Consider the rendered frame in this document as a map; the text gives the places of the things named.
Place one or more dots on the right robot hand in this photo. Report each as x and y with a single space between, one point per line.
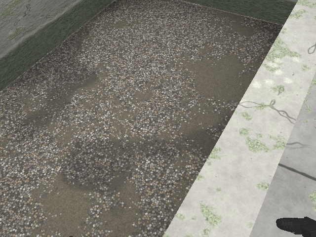
300 226

